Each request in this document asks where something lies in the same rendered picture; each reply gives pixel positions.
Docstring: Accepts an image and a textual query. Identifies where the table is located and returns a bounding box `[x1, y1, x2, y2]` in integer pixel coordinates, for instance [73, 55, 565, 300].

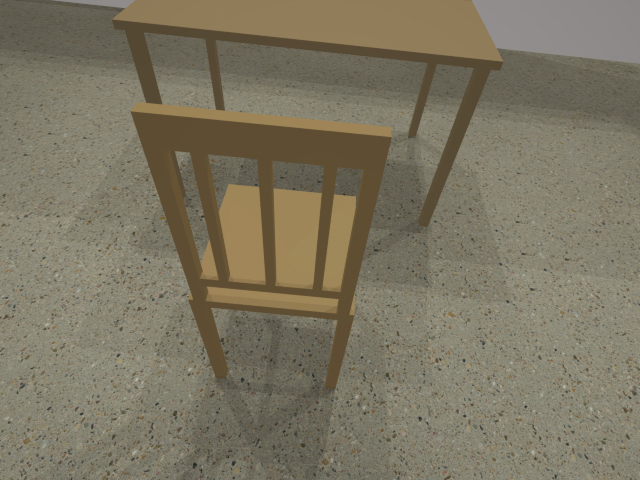
[112, 0, 503, 227]

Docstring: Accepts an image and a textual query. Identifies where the chair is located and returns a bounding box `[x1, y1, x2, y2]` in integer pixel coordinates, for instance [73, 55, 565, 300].
[131, 102, 392, 389]

